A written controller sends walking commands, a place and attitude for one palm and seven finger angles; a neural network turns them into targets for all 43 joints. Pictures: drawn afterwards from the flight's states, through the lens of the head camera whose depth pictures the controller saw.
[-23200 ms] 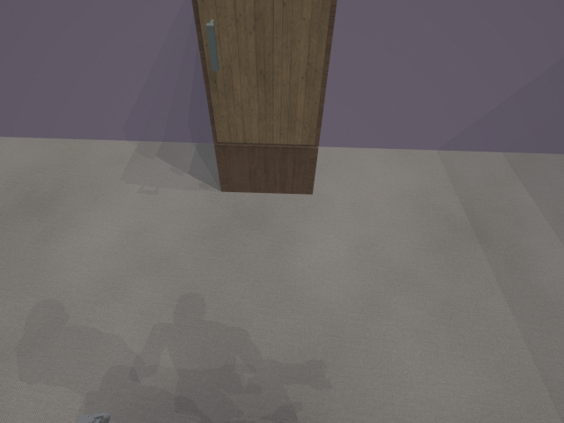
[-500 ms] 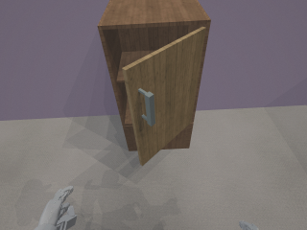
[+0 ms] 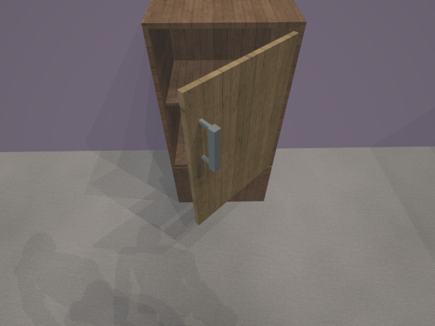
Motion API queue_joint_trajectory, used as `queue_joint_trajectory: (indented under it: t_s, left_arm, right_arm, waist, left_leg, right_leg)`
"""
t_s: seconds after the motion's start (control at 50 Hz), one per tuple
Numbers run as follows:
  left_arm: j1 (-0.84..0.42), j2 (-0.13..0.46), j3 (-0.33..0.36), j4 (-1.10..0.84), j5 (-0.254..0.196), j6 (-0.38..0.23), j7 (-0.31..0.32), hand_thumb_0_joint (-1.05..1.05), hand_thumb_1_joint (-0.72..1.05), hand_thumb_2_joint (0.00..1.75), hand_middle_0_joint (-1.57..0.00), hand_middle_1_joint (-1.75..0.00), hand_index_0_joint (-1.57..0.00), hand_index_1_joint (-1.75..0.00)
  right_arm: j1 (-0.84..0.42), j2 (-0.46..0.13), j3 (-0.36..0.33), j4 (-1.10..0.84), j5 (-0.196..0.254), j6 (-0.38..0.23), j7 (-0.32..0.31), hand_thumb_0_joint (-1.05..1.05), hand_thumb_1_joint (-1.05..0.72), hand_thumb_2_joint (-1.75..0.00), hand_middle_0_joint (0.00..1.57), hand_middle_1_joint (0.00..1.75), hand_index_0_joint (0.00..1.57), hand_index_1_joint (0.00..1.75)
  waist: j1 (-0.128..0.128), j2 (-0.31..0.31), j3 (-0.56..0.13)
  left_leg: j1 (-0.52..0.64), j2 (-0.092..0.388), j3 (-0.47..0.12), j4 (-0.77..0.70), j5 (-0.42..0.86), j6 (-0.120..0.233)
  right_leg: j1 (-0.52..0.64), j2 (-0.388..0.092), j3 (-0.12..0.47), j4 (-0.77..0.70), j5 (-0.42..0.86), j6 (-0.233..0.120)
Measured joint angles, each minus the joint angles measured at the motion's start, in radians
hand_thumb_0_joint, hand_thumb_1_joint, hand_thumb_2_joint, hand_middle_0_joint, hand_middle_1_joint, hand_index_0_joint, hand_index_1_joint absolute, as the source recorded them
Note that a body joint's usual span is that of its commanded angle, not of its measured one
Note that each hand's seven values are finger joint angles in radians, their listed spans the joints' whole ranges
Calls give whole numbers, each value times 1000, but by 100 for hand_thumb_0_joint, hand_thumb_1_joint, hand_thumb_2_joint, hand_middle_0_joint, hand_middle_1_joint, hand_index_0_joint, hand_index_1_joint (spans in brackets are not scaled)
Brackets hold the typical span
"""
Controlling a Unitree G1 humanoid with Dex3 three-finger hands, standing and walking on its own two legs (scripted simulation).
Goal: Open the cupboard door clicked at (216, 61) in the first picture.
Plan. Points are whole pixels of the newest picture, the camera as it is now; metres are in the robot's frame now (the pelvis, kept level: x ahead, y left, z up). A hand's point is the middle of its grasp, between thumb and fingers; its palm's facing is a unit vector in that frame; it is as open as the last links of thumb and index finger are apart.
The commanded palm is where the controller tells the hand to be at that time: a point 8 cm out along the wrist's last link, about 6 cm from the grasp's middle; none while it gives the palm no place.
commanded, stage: let the arm hang, fingers relaxed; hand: left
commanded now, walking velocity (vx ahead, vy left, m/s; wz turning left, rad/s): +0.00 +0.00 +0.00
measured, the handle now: (209, 145) +0.54 +0.06 -0.02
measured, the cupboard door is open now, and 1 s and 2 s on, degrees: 43 43 43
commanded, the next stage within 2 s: look to check the result in 0.42 s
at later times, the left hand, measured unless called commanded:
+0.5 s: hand out of the picture -0.02 +0.14 -0.18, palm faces +0.06 -0.98 -0.16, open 7.4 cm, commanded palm none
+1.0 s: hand out of the picture -0.02 +0.13 -0.18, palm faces +0.07 -0.98 -0.18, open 7.4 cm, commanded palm none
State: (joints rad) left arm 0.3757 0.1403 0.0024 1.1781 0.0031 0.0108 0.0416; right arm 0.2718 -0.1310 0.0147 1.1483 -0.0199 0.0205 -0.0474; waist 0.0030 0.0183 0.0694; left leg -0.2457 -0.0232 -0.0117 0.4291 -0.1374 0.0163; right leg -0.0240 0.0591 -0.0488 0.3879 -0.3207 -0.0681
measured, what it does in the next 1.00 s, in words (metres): stands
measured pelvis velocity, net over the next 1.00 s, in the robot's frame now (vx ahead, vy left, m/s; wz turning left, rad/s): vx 0.02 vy -0.02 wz -0.01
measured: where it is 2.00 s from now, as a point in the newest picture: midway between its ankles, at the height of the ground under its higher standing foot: outside the picture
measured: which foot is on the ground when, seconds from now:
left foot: down 0.00-1.00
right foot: down 0.00-1.00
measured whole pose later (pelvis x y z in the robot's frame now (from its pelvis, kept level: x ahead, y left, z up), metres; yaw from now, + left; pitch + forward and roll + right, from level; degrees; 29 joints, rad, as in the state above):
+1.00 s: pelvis +0.02 -0.02 +0.00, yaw +0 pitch -2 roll +1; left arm 0.36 0.10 0.01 1.15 0.00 -0.01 0.06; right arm 0.27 -0.13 0.00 1.15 -0.02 0.01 -0.06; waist 0.00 0.00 0.05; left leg -0.23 -0.01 -0.01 0.45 -0.18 -0.01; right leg 0.00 0.07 -0.04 0.39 -0.35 -0.09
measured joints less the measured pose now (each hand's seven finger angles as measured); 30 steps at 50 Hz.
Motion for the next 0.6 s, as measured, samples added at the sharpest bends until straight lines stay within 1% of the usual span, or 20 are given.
queue_joint_trajectory:
  t_s: [0.16, 0.3, 0.44, 0.6]
  left_arm:
    - [-35, -30, -3, -21, 0, -14, 4, 0, 90, 90, -20, -30, -19, -30]
    - [-58, -48, -1, -37, -1, -20, 5, 0, 90, 90, -20, -30, -20, -30]
    - [-55, -49, 3, -40, -1, -20, 7, 0, 90, 90, -20, -30, -20, -30]
    - [-30, -42, 6, -27, -2, -17, 10, 0, 90, 90, -20, -30, -20, -30]
  right_arm:
    - [21, 16, -4, 14, -3, -3, 4, 0, -91, -90, 20, 30, 20, 29]
    - [39, 23, -6, 17, -5, -10, 1, 0, -91, -90, 20, 29, 20, 29]
    - [47, 26, -8, 17, -4, -12, -2, 0, -91, -90, 20, 29, 20, 29]
    - [39, 22, -9, 13, -2, -11, -6, 0, -91, -90, 20, 29, 20, 29]
  waist:
    - [-9, -2, -28]
    - [-15, -12, -38]
    - [-16, -18, -30]
    - [-10, -19, -19]
  left_leg:
    - [-1, 0, 4, 3, -1, -2]
    - [-2, 2, 3, 7, -5, -6]
    - [-5, 6, -1, 14, -12, -12]
    - [-4, 10, -2, 18, -22, -17]
  right_leg:
    - [-10, -2, 3, 20, -9, -2]
    - [-11, 1, 2, 25, -14, -6]
    - [-8, 6, -1, 21, -16, -11]
    - [-3, 10, 1, 15, -19, -15]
